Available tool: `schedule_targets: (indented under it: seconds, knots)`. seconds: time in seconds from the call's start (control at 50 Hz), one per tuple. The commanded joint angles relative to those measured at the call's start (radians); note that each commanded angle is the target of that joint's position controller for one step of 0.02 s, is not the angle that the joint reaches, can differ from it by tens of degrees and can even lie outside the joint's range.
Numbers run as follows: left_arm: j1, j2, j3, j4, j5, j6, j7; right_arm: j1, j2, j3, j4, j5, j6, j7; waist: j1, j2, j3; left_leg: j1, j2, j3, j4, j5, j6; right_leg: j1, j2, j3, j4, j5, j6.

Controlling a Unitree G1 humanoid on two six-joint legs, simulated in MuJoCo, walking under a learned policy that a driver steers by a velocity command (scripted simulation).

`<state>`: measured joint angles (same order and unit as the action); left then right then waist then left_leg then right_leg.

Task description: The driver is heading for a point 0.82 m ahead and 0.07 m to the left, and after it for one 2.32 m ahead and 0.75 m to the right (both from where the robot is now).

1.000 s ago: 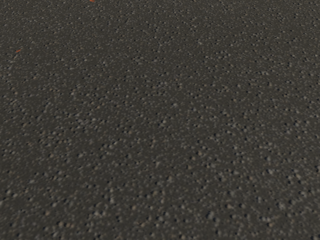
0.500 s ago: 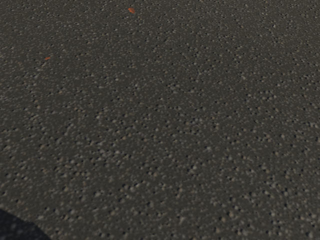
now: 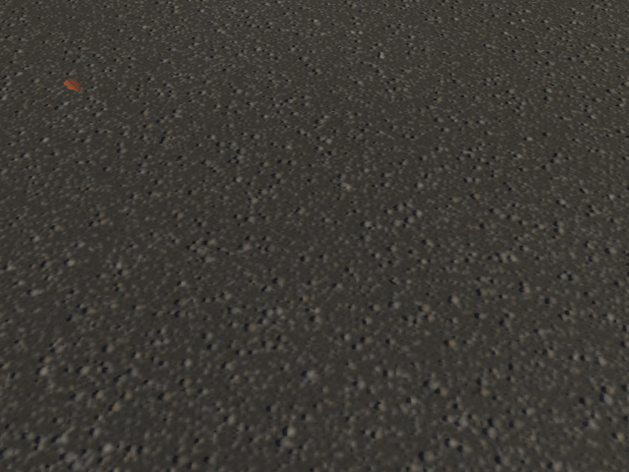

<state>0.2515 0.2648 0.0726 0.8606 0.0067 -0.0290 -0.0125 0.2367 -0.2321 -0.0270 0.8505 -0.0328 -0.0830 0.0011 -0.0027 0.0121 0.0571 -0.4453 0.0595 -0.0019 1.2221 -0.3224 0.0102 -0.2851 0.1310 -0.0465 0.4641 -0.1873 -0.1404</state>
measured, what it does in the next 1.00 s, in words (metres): walks ahead: left foot, then right foot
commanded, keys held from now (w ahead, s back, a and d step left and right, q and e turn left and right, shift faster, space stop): w+e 0.04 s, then w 0.72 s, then w+q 0.24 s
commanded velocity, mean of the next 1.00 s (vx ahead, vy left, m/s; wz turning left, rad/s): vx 0.50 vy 0.00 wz -0.09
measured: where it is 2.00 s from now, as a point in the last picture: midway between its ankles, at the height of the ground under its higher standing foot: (337, 351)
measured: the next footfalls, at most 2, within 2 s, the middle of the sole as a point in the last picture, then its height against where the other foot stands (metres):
left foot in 0.38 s outside the picture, level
right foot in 0.92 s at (385, 384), level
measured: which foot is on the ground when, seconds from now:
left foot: up 0.00-0.36, down 0.38-0.92, up 0.94-1.00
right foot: down 0.00-0.38, up 0.40-0.90, down 0.92-1.00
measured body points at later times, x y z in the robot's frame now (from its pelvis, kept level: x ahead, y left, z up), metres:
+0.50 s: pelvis +0.29 +0.05 +0.00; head +0.31 +0.05 +0.45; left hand +0.33 +0.31 -0.14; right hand +0.39 -0.23 -0.11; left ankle +0.36 +0.11 -0.73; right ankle +0.13 -0.04 -0.64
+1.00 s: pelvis +0.54 -0.03 +0.00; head +0.57 -0.04 +0.45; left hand +0.74 +0.20 -0.10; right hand +0.48 -0.27 -0.15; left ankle +0.40 +0.10 -0.67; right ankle +0.61 -0.11 -0.73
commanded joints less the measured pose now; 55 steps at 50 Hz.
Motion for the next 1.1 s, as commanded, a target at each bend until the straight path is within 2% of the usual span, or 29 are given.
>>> schedule_targets:
  seconds: [0.02, 0.06, 0.14, 0.2, 0.26, 0.32, 0.36, 0.38, 0.4, 0.42, 0.44, 0.46, 0.48, 0.52, 0.58, 0.66, 0.74, 0.8, 0.86, 0.88, 0.9, 0.92, 0.94, 0.96, 0.98, 1.0, 1.02, 1.06, 1.1]
  knots:
    - [0.055, 0.112, 0.023, -0.039, -0.010, -0.032, 0.005, 0.063, -0.083, -0.018, -0.056, -0.021, 0.031, 0.007, -0.028, -0.003, -0.060, -0.123, 0.041, -0.022, -0.079, 0.027, -0.034, 0.111, -0.270, 0.317, -0.238, 0.357, -0.161]
    - [0.081, 0.134, 0.028, -0.033, -0.009, -0.038, 0.005, 0.011, -0.077, -0.016, -0.080, -0.018, 0.043, 0.012, -0.021, -0.022, -0.045, -0.155, 0.043, -0.001, -0.166, 0.095, -0.052, 0.096, -0.246, 0.287, -0.261, 0.352, -0.147]
    - [0.166, 0.116, 0.019, -0.009, -0.012, -0.041, 0.005, -0.142, -0.073, -0.010, -0.125, -0.012, 0.043, 0.019, 0.041, -0.062, -0.018, -0.206, 0.041, 0.021, -0.388, 0.282, -0.053, 0.162, -0.221, 0.255, -0.269, 0.396, -0.079]
    - [0.223, 0.116, 0.014, 0.010, -0.006, -0.044, 0.011, -0.229, -0.071, -0.004, -0.148, -0.004, 0.038, 0.026, 0.082, -0.071, -0.016, -0.219, 0.023, 0.028, -0.504, 0.352, -0.035, 0.254, -0.235, 0.254, -0.254, 0.438, -0.054]
    - [0.253, 0.121, 0.008, 0.023, 0.006, -0.045, 0.019, -0.305, -0.079, 0.000, -0.174, 0.002, 0.029, 0.030, 0.105, -0.075, 0.004, -0.219, -0.003, 0.039, -0.589, 0.337, -0.009, 0.332, -0.268, 0.271, -0.233, 0.473, -0.061]
    - [0.218, 0.143, 0.008, 0.025, 0.014, -0.048, 0.030, -0.259, -0.102, -0.007, -0.173, 0.005, 0.018, 0.030, 0.058, -0.086, 0.010, -0.111, -0.033, 0.033, -0.670, 0.245, 0.040, 0.361, -0.306, 0.275, -0.181, 0.598, -0.045]
    - [0.184, 0.159, 0.009, 0.027, 0.018, -0.051, 0.028, -0.069, -0.135, -0.025, -0.111, 0.007, 0.008, 0.014, -0.028, -0.080, -0.075, 0.136, -0.097, 0.057, -0.729, 0.179, 0.080, 0.347, -0.276, 0.240, 0.011, 0.824, -0.016]
    - [0.175, 0.152, 0.005, 0.027, 0.014, -0.055, 0.024, 0.086, -0.162, -0.038, -0.067, -0.002, -0.002, 0.000, -0.099, -0.043, -0.163, 0.352, -0.059, 0.021, -0.766, 0.204, 0.112, 0.259, -0.233, 0.202, 0.204, 0.744, 0.001]
    - [0.207, 0.089, -0.013, -0.007, -0.005, -0.060, 0.018, 0.233, -0.245, -0.058, -0.055, -0.027, -0.007, -0.015, -0.129, 0.081, -0.304, 0.617, 0.184, -0.279, -0.781, 0.071, 0.180, 0.041, -0.155, 0.152, 0.510, 0.410, 0.028]
    - [0.321, 0.051, -0.017, 0.007, -0.025, -0.055, 0.016, 0.243, -0.297, -0.077, -0.032, -0.024, 0.005, -0.004, -0.072, 0.275, -0.364, 0.748, 0.371, -0.697, -0.897, 0.075, 0.302, -0.228, 0.011, 0.098, 0.782, -0.332, 0.056]
    - [0.243, 0.124, -0.005, 0.014, 0.010, -0.048, 0.021, 0.163, -0.206, -0.060, -0.041, 0.009, 0.014, 0.006, -0.053, 0.093, -0.229, 0.633, 0.316, -0.669, -0.937, -0.024, 0.272, -0.311, -0.060, 0.170, 0.832, -0.277, 0.038]
    - [0.166, 0.112, -0.007, -0.003, 0.012, -0.050, 0.013, 0.075, -0.151, -0.047, -0.054, 0.018, 0.013, 0.010, -0.032, 0.030, -0.112, 0.490, 0.280, -0.508, -0.961, 0.000, 0.252, -0.312, -0.100, 0.163, 0.798, -0.186, 0.041]
    - [0.126, 0.094, -0.012, -0.013, 0.013, -0.049, 0.007, 0.034, -0.117, -0.038, -0.054, 0.012, 0.009, 0.012, -0.014, 0.008, -0.068, 0.408, 0.231, -0.410, -0.993, 0.080, 0.225, -0.292, -0.134, 0.148, 0.749, -0.138, 0.043]
    - [0.135, 0.072, -0.017, -0.009, 0.032, -0.029, -0.006, 0.041, -0.089, -0.026, -0.024, 0.016, -0.002, 0.008, 0.022, 0.061, -0.044, 0.320, 0.164, -0.276, -1.029, 0.222, 0.192, -0.236, -0.171, 0.122, 0.683, -0.112, 0.065]
    - [0.109, 0.050, -0.025, -0.012, 0.036, -0.013, -0.018, 0.100, -0.107, -0.030, 0.016, 0.026, -0.022, 0.011, 0.031, 0.062, -0.039, 0.306, 0.143, -0.198, -1.067, 0.339, 0.206, -0.259, -0.191, 0.083, 0.635, -0.074, 0.093]
    - [-0.070, 0.041, -0.035, -0.068, 0.032, -0.009, -0.023, 0.162, -0.111, -0.031, 0.055, 0.028, -0.019, 0.011, -0.001, 0.049, 0.014, 0.332, 0.114, -0.129, -1.119, 0.367, 0.204, -0.373, -0.231, 0.037, 0.469, 0.058, 0.126]
    - [-0.209, 0.016, -0.051, -0.107, 0.023, -0.015, -0.024, 0.221, -0.118, -0.031, 0.088, 0.028, -0.018, 0.010, -0.037, 0.054, 0.022, 0.367, 0.097, -0.074, -1.106, 0.452, 0.182, -0.330, -0.212, -0.003, 0.255, 0.167, 0.130]
    - [-0.285, 0.025, -0.052, -0.131, 0.020, -0.020, -0.020, 0.268, -0.120, -0.030, 0.113, 0.023, -0.014, 0.004, -0.058, 0.054, 0.032, 0.430, 0.124, -0.097, -1.063, 0.517, 0.183, -0.308, -0.190, -0.007, 0.167, 0.165, 0.118]
    - [-0.270, 0.046, -0.044, -0.137, 0.019, -0.032, -0.013, 0.249, -0.145, -0.036, 0.119, 0.015, -0.006, -0.007, -0.029, 0.058, 0.024, 0.481, 0.155, -0.137, -0.981, 0.626, 0.175, -0.240, -0.165, 0.007, 0.102, 0.078, 0.094]
    - [-0.214, 0.058, -0.038, -0.122, 0.020, -0.039, -0.008, 0.229, -0.155, -0.039, 0.118, 0.014, -0.004, -0.009, 0.001, 0.060, 0.002, 0.476, 0.151, -0.139, -0.923, 0.701, 0.163, -0.155, -0.145, 0.005, 0.070, 0.040, 0.082]
    - [-0.100, 0.073, -0.028, -0.084, 0.024, -0.049, 0.000, 0.210, -0.159, -0.040, 0.117, 0.018, -0.002, -0.007, 0.054, 0.042, -0.053, 0.452, 0.121, -0.120, -0.796, 0.767, 0.147, -0.002, -0.119, -0.007, 0.006, 0.044, 0.066]
    - [0.059, 0.118, -0.010, -0.035, 0.039, -0.063, 0.013, 0.206, -0.140, -0.035, 0.110, 0.024, -0.003, -0.004, 0.113, -0.002, -0.154, 0.345, 0.066, -0.084, -0.600, 0.676, 0.127, 0.237, -0.168, 0.041, -0.017, 0.056, 0.036]
    - [0.205, 0.215, 0.013, -0.029, 0.066, -0.070, 0.028, 0.226, -0.066, -0.016, 0.065, 0.047, -0.007, 0.000, 0.145, -0.141, -0.308, 0.102, -0.028, -0.025, -0.283, 0.305, 0.094, 0.514, -0.447, 0.353, -0.052, -0.075, -0.025]
    - [0.195, 0.257, 0.028, -0.027, 0.052, -0.053, 0.022, 0.314, -0.038, -0.017, 0.066, 0.056, 0.003, -0.007, 0.098, -0.282, -0.376, -0.123, -0.135, -0.005, -0.064, -0.228, 0.085, 0.598, -0.605, 0.676, -0.165, -0.116, -0.103]
    - [0.114, 0.162, 0.009, -0.041, 0.029, -0.044, 0.017, 0.247, -0.127, -0.041, 0.081, 0.029, 0.019, -0.013, 0.073, -0.114, -0.234, -0.175, -0.063, -0.067, -0.003, -0.154, 0.097, 0.465, -0.549, 0.601, -0.192, -0.214, -0.074]
    - [0.030, 0.099, -0.007, -0.052, 0.021, -0.047, 0.015, 0.197, -0.109, -0.042, 0.072, 0.026, 0.019, -0.003, 0.045, -0.075, -0.114, -0.170, -0.027, -0.070, -0.027, -0.062, 0.095, 0.325, -0.505, 0.457, -0.231, -0.188, -0.049]
    - [-0.011, 0.067, -0.015, -0.054, 0.021, -0.052, 0.013, 0.174, -0.082, -0.040, 0.070, 0.024, 0.024, 0.004, 0.024, -0.077, -0.066, -0.141, 0.001, -0.062, -0.058, -0.008, 0.088, 0.237, -0.460, 0.348, -0.268, -0.109, -0.022]
    - [-0.009, 0.043, -0.021, -0.035, 0.014, -0.066, 0.020, 0.176, -0.061, -0.042, 0.072, 0.004, 0.050, 0.020, -0.009, -0.110, -0.031, -0.096, 0.024, -0.048, -0.082, 0.032, 0.067, 0.149, -0.409, 0.203, -0.302, 0.014, 0.009]
    - [0.025, 0.047, -0.017, -0.016, 0.007, -0.084, 0.021, 0.144, -0.045, -0.043, 0.056, 0.004, 0.066, 0.031, -0.020, -0.094, -0.030, -0.118, 0.028, -0.037, -0.079, 0.078, 0.057, 0.147, -0.399, 0.127, -0.318, 0.118, 0.006]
